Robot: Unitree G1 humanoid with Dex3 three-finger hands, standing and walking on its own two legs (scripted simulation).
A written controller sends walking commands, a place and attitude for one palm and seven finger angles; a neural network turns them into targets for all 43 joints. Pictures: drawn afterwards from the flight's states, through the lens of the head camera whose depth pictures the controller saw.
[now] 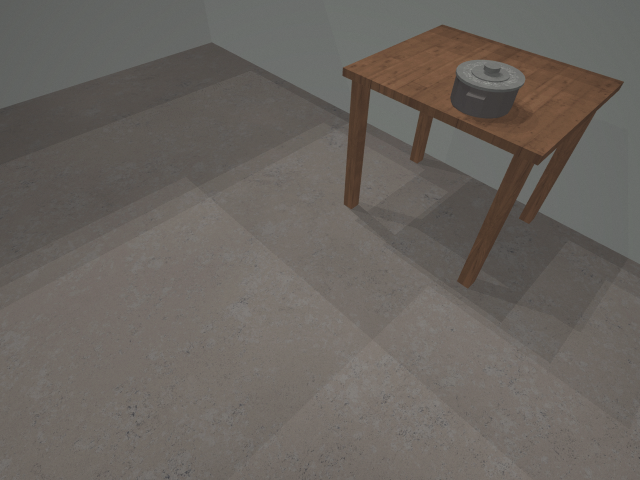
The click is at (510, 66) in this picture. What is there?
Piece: lid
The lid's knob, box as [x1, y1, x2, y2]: [484, 62, 500, 72]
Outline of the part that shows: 485,63 484,70 488,72 499,71 499,64 493,62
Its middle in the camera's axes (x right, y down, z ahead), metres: +0.50 -0.49 +1.12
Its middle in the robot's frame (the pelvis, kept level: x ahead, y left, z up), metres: +1.19 -0.43 -0.01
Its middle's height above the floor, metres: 0.77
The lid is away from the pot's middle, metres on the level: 0.00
